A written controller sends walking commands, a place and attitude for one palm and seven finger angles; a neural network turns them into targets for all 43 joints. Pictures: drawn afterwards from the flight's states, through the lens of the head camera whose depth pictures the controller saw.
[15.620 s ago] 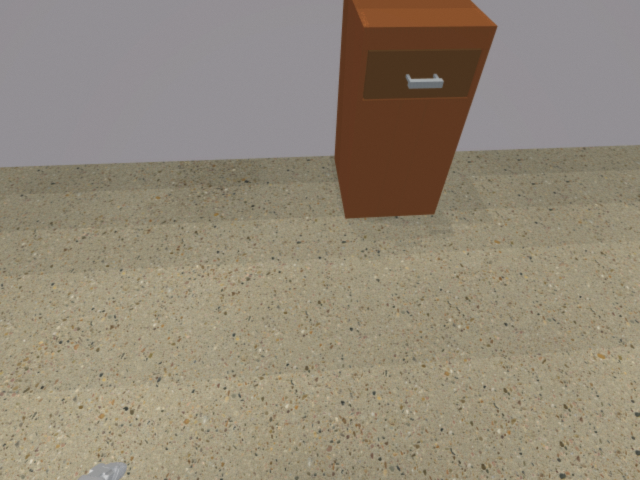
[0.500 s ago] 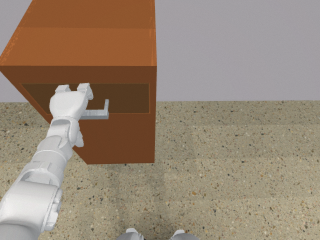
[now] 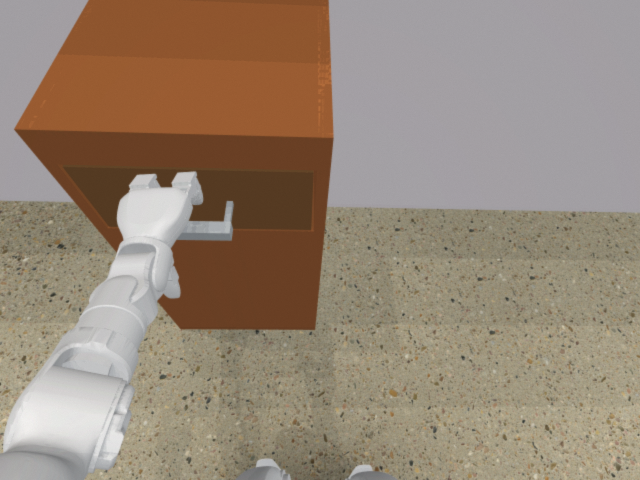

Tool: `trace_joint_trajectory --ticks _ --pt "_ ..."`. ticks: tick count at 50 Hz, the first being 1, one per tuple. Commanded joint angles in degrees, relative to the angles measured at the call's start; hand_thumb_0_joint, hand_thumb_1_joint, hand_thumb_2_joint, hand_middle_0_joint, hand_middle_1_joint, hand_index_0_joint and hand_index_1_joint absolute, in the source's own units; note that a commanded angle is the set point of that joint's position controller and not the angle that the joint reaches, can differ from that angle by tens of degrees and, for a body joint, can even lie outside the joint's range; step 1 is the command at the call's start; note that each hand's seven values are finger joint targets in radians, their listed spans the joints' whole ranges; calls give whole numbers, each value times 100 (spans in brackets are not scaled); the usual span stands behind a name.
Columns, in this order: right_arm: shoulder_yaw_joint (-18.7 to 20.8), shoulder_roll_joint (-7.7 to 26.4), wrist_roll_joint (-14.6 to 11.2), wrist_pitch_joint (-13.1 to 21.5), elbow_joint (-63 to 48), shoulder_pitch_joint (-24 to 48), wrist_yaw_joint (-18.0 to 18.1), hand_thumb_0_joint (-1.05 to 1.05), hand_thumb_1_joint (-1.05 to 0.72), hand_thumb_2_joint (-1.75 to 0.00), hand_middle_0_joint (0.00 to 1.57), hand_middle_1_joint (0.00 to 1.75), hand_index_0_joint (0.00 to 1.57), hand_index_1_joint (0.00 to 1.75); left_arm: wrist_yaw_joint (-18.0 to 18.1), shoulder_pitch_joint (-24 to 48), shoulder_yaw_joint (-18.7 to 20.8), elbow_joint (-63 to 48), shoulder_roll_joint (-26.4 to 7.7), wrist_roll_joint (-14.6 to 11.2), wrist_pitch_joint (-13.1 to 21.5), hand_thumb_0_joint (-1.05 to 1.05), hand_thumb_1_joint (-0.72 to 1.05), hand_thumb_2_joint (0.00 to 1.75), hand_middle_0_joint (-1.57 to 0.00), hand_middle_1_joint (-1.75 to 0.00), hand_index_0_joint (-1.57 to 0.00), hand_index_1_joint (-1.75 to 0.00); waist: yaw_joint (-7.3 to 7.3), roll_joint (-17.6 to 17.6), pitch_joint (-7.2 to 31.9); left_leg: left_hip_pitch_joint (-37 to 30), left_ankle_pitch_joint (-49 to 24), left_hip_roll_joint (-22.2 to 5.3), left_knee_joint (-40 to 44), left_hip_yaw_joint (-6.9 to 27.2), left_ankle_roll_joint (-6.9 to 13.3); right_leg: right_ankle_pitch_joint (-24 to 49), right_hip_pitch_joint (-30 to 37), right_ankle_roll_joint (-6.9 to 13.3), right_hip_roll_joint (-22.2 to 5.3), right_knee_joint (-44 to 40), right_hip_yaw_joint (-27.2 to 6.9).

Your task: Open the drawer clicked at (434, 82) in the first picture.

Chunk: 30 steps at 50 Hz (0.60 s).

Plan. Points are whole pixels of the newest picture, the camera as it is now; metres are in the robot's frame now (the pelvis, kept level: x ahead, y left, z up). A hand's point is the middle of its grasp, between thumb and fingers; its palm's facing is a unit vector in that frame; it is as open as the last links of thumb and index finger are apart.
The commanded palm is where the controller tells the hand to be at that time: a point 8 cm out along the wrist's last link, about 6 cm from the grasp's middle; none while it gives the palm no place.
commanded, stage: move the hooked fingers above the handle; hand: left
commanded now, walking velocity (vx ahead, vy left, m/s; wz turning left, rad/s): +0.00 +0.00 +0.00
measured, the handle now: (198, 219) +0.51 +0.18 -0.07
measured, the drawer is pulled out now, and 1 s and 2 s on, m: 0.00 0.00 0.00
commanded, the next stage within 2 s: lower the fingers behind the handle in 0.04 s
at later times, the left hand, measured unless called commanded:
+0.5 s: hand (182, 241) +0.45 +0.19 -0.04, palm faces -0.05 -0.06 -1.00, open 13.8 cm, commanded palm +0.44 +0.19 +0.02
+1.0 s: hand (184, 243) +0.45 +0.20 -0.05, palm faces -0.04 -0.03 -1.00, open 13.8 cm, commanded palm +0.44 +0.19 -0.01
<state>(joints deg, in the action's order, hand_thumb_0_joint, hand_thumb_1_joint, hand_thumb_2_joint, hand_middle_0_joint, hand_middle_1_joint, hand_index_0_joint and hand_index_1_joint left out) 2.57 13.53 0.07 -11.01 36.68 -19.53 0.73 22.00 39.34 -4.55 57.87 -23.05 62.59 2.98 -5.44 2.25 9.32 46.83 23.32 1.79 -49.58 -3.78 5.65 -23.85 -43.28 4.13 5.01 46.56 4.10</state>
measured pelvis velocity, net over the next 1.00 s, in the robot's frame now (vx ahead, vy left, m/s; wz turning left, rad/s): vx -0.02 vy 0.00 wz -0.01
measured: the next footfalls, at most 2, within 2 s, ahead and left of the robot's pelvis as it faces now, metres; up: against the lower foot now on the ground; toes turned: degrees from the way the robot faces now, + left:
none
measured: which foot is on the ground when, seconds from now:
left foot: down 0.00-1.00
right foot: down 0.00-1.00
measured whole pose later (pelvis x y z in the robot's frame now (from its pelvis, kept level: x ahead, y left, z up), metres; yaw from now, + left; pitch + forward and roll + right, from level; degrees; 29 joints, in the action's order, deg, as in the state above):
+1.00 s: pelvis -0.02 +0.00 -0.03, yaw -1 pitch +25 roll -3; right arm 1.7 13.7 1.0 -9.3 37.9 -19.7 0.1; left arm 28.2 45.5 -4.5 64.7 -23.0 64.7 0.6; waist -7.4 2.9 11.4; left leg 59.5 26.0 1.0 -60.4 -3.6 6.0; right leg -26.5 -55.7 4.2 5.2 57.1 5.3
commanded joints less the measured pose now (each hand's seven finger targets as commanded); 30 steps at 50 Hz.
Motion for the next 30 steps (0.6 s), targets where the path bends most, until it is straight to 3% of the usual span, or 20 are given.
trace_joint_trajectory --ticks 1,4,5,6,8,11,12,13,15,16,17,19,20,21,23,24,26,28,29,30 --pt "371 952 82 116 -213 -740 64 0 -90 -90 20 30 20 30 413 2641 185 -1140 -896 7 167 0 -50 30 -30 -120 -30 -120 -197 367 2276 -2465 -2835 -196 184 755 -269 1831 25 -116 -25 -368 -376" --pt "370 965 117 113 -193 -744 10 0 -90 -90 20 30 20 30 515 2766 195 -1123 -863 -1 61 0 -50 30 -30 -120 -30 -120 -181 496 2517 -2579 -3126 -207 142 791 -314 1930 -23 -105 -15 -278 -339" --pt "372 1000 105 95 -194 -753 -2 0 -90 -90 20 30 20 30 555 2653 420 -1040 -1122 40 7 0 -50 30 -30 -120 -30 -120 -104 396 2574 -2575 -3178 -225 143 799 -323 1946 16 -116 -7 -264 -334" --pt "367 983 113 69 -214 -741 -16 0 -90 -90 20 30 20 30 543 2519 196 -894 -834 1 -95 0 -50 30 -30 -120 -30 -120 -153 288 2465 -2508 -3136 -201 151 761 -315 1977 95 -121 10 -305 -327" --pt "351 1006 95 35 -230 -739 -20 0 -90 -90 20 30 20 30 522 2409 279 -737 -960 21 -225 0 -50 30 -30 -120 -30 -120 -109 198 2399 -2321 -2999 -185 188 702 -296 2035 246 -119 5 -334 -349" --pt "348 992 78 8 -266 -740 -14 0 -90 -90 20 30 20 30 418 2357 48 -641 -666 16 -298 0 -50 30 -30 -120 -30 -120 -141 102 2203 -2294 -2954 -211 227 730 -293 1966 163 -123 3 -352 -328" --pt "337 1000 68 5 -304 -708 -7 0 -90 -90 20 30 20 30 395 2308 136 -669 -766 9 -271 0 -50 30 -30 -120 -30 -120 -98 109 2275 -2266 -2855 -204 238 725 -280 1932 200 -128 -1 -365 -359" --pt "332 990 66 6 -304 -719 5 0 -90 -90 20 30 20 30 356 2328 -15 -579 -606 -27 -269 0 -50 30 -30 -120 -30 -120 -192 -10 2115 -2176 -2676 -199 235 732 -262 1833 157 -133 -3 -395 -353" --pt "334 1009 81 38 -293 -718 43 0 -90 -90 20 30 20 30 359 2603 200 -847 -911 30 -84 0 -50 30 -30 -120 -30 -120 -155 131 2349 -2249 -2720 -232 173 772 -259 1803 41 -135 -23 -284 -387" --pt "346 983 97 55 -301 -718 48 0 -90 -90 20 30 20 30 373 2501 131 -841 -783 31 -30 0 -50 30 -30 -120 -30 -120 -156 186 2308 -2231 -2630 -224 134 765 -267 1706 -31 -122 -19 -271 -372" --pt "337 989 103 67 -276 -705 55 0 -90 -90 20 30 20 30 428 2553 262 -886 -955 101 37 0 -50 30 -30 -120 -30 -120 -130 252 2314 -2162 -2591 -239 106 784 -283 1648 -122 -114 -28 -213 -379" --pt "341 972 136 104 -252 -698 46 0 -90 -90 20 30 20 30 553 2617 282 -857 -905 115 83 0 -50 30 -30 -120 -30 -120 -160 256 2268 -2071 -2606 -249 46 824 -289 1599 -251 -101 -28 -124 -345" --pt "344 995 137 109 -234 -709 39 0 -90 -90 20 30 20 30 639 2590 390 -819 -1044 178 95 0 -50 30 -30 -120 -30 -120 -131 272 2389 -2062 -2561 -263 -2 847 -305 1533 -343 -113 -18 -58 -342" --pt "346 996 153 118 -232 -709 34 0 -90 -90 20 30 20 30 723 2544 442 -779 -1087 194 59 0 -50 30 -30 -120 -30 -120 -105 348 2389 -2022 -2547 -254 -41 844 -325 1486 -391 -96 -9 -15 -331" --pt "357 981 164 135 -214 -709 -10 0 -90 -90 20 30 20 30 847 2594 295 -707 -864 217 -38 0 -50 30 -30 -120 -30 -120 -142 413 2466 -2027 -2539 -266 -99 870 -352 1443 -511 -98 -5 46 -303" --pt "361 987 176 149 -183 -713 -26 0 -90 -90 20 30 20 30 877 2766 250 -644 -790 181 -92 0 -50 30 -30 -120 -30 -120 -243 344 2443 -2036 -2538 -286 -124 922 -355 1402 -610 -111 -10 58 -283" --pt "360 1025 165 156 -147 -764 -22 0 -90 -90 20 30 20 30 921 2775 328 -466 -945 184 -216 0 -50 30 -30 -120 -30 -120 -250 279 2457 -1925 -2395 -269 -156 898 -347 1353 -599 -121 6 74 -287" --pt "353 1028 158 183 -143 -757 -18 0 -90 -90 20 30 20 30 895 2943 202 -468 -845 142 -292 0 -50 30 -30 -120 -30 -120 -315 264 2531 -1854 -2215 -248 -178 856 -313 1305 -568 -138 0 49 -311" --pt "351 1037 160 202 -144 -759 -9 0 -90 -90 20 30 20 30 847 3096 219 -612 -906 124 -267 0 -50 30 -30 -120 -30 -120 -306 442 2644 -1974 -2355 -261 -184 897 -343 1358 -588 -121 -10 103 -303" --pt "354 1038 141 202 -141 -786 -9 0 -90 -90 20 30 20 30 817 3027 211 -570 -904 149 -259 0 -50 30 -30 -120 -30 -120 -288 407 2809 -2041 -2354 -270 -209 933 -344 1336 -624 -140 -5 128 -306"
